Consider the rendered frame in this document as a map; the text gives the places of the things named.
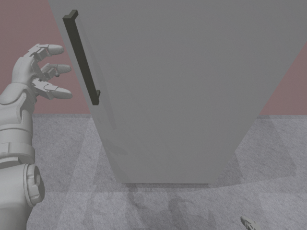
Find left robot forearm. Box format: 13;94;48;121
0;83;37;169

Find robot left hand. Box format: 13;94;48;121
11;44;72;100

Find fridge door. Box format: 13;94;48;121
48;0;307;184

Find handle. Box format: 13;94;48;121
63;10;100;105

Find left robot upper arm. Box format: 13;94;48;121
0;163;45;230

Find robot right hand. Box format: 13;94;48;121
240;216;261;230

